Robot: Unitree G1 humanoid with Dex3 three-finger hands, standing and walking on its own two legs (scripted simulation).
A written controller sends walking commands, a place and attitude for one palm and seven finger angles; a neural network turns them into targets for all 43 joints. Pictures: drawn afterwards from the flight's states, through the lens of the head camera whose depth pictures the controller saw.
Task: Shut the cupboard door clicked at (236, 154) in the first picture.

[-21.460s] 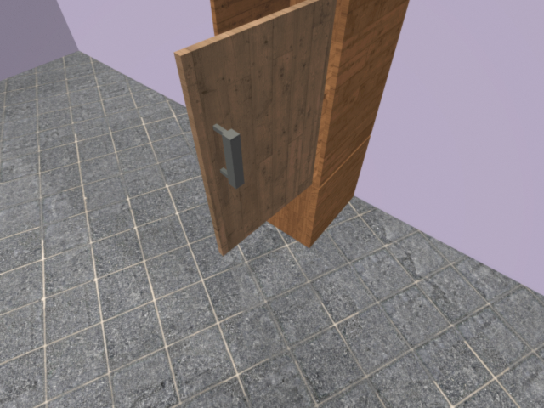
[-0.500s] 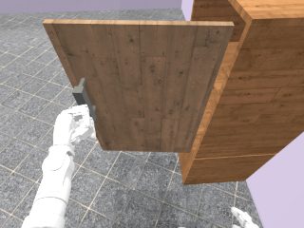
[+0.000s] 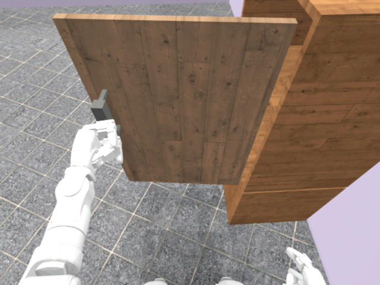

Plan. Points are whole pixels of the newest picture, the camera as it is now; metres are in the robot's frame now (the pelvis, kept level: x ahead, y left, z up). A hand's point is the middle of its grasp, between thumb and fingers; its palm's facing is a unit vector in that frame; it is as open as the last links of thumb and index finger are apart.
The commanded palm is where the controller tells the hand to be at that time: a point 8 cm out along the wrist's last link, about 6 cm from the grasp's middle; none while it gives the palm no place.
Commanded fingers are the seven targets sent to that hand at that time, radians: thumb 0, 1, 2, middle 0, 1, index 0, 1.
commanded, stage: push the door shut along its arc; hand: left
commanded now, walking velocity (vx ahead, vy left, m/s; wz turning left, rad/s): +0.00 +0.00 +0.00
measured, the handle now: (109, 118) +0.46 +0.20 +0.07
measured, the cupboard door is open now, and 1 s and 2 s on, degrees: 84 66 49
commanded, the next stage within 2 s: pull the fist back off the door in 1.68 s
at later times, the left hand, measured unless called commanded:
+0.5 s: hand (125, 123) +0.44 +0.16 +0.08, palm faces -0.17 -0.98 -0.03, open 3.1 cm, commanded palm +0.43 +0.20 +0.07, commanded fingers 0.00 0.90 0.90 -1.30 -1.50 -1.30 -1.50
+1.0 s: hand (146, 104) +0.51 +0.12 +0.08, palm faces -0.31 -0.95 +0.00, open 3.1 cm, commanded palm +0.50 +0.17 +0.07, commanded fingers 0.00 0.90 0.90 -1.30 -1.50 -1.30 -1.50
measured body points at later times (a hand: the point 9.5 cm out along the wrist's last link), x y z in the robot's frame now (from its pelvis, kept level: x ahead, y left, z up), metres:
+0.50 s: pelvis +0.00 +0.01 +0.00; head +0.08 +0.01 +0.44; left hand +0.45 +0.21 +0.08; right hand +0.07 -0.26 -0.12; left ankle +0.01 +0.10 -0.70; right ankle +0.02 -0.09 -0.70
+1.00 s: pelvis +0.00 +0.02 -0.02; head +0.12 +0.02 +0.42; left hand +0.52 +0.17 +0.08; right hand +0.01 -0.25 -0.13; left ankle +0.01 +0.10 -0.70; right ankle +0.02 -0.09 -0.70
